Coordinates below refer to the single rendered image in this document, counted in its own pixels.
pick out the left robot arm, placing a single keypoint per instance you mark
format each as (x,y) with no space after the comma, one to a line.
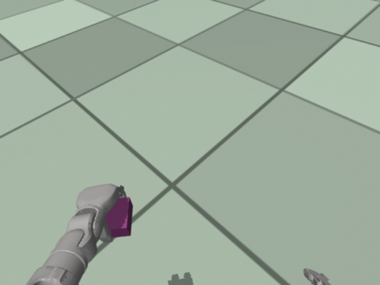
(74,250)

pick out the small box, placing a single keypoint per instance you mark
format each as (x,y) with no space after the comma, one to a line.
(119,218)

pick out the left robot hand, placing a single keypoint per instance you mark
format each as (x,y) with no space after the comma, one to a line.
(105,197)

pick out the right robot hand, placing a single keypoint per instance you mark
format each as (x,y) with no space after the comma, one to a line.
(315,278)

